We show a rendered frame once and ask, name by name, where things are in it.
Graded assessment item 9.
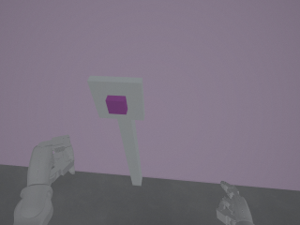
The robot right hand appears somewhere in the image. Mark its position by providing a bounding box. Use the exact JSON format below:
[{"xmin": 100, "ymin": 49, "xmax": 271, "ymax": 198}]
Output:
[{"xmin": 216, "ymin": 181, "xmax": 253, "ymax": 225}]

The button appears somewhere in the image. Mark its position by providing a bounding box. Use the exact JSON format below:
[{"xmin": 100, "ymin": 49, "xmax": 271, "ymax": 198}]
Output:
[{"xmin": 105, "ymin": 95, "xmax": 128, "ymax": 114}]

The left robot forearm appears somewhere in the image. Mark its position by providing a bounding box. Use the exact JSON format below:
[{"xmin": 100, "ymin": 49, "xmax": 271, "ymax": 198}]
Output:
[{"xmin": 13, "ymin": 184, "xmax": 53, "ymax": 225}]

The robot left hand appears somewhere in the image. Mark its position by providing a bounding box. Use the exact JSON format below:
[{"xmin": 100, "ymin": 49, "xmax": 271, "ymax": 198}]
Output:
[{"xmin": 27, "ymin": 135, "xmax": 75, "ymax": 186}]

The panel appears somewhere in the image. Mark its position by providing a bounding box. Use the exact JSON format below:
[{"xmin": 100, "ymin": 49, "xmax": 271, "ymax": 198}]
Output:
[{"xmin": 87, "ymin": 75, "xmax": 145, "ymax": 186}]

